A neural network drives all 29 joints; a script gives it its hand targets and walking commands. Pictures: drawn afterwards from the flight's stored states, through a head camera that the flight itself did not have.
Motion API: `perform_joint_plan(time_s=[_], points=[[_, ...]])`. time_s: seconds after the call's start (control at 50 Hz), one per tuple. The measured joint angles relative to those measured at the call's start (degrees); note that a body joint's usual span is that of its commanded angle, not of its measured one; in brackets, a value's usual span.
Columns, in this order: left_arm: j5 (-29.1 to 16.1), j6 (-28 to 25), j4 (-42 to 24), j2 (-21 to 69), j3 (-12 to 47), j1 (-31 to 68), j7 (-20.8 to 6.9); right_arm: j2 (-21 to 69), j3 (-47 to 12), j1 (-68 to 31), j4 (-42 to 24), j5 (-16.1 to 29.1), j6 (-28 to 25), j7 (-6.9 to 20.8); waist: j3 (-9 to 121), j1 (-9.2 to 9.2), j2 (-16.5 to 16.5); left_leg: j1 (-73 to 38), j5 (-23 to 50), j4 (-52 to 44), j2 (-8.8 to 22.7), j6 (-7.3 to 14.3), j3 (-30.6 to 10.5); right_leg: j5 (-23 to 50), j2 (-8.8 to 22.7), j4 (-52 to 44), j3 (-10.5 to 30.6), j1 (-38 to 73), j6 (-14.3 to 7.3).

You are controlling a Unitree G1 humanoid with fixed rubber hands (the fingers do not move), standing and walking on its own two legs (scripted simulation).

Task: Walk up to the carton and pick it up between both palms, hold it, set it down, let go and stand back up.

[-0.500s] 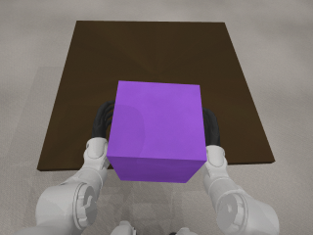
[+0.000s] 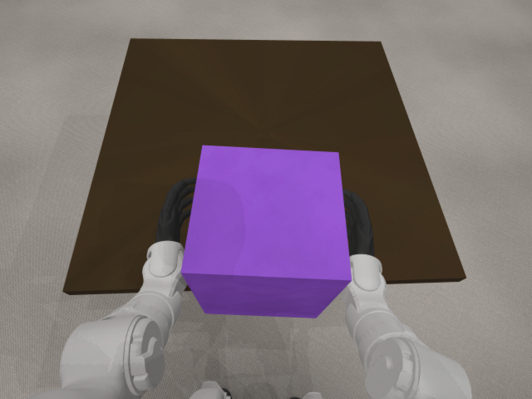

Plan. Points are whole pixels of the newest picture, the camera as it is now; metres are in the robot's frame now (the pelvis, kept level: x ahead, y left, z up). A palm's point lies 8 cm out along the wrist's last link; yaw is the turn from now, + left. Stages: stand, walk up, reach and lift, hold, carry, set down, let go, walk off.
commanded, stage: reach and lift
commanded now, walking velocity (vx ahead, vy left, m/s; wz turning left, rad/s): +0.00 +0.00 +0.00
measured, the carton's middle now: (265, 240) +0.38 +0.00 -0.06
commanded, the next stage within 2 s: none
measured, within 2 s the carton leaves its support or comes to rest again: leaves its support in 1.22 s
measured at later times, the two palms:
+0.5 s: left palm (171, 231) +0.37 +0.16 -0.02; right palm (359, 243) +0.36 -0.14 -0.03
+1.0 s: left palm (172, 230) +0.37 +0.15 -0.02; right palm (360, 243) +0.36 -0.15 -0.03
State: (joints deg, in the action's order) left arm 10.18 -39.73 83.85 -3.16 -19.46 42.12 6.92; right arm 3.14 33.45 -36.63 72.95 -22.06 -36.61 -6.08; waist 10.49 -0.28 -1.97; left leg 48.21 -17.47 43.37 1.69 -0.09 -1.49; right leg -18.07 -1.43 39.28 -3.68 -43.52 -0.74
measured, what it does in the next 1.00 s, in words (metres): stands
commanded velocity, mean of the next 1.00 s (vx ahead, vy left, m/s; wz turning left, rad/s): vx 0.00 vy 0.00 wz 0.00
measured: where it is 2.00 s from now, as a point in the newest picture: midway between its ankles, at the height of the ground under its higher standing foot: outside the picture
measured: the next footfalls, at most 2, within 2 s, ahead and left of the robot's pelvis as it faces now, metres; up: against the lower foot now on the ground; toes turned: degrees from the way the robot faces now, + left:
none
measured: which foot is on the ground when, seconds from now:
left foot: down 0.00-1.00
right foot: down 0.00-1.00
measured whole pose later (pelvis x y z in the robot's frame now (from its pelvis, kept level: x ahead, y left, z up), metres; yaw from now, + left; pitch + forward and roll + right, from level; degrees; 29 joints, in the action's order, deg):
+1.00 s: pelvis -0.01 +0.00 -0.01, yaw +0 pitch +25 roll -3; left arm 0.7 -40.4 88.5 -3.9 -10.8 45.7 7.8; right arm 0.1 25.1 -38.9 76.8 -14.9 -36.9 -8.0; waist 13.2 0.2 -2.8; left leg 52.7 -17.1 45.1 2.3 -0.2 -1.7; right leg -17.4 -1.8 40.4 -4.5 -47.7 -1.0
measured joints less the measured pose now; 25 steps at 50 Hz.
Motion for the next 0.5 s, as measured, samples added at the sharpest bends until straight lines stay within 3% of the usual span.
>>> perform_joint_plan(time_s=[0.5], points=[[-1.0,0.3,2.8,-0.6,-0.3,3.3,-0.6,-1.5,-1.5,-2.2,3.2,2.6,-0.7,-0.9,1.0,0.78,1.8,2.6,0.3,1.2,0.1,0.1,0.9,-0.1,0.2,2.3,0.4,-3.3,-0.1]])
